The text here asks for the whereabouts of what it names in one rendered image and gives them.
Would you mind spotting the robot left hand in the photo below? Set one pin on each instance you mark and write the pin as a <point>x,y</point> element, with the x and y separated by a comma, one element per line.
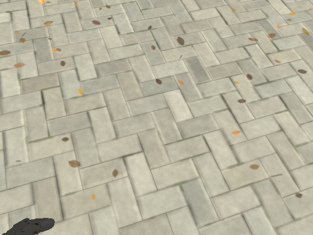
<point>31,226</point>

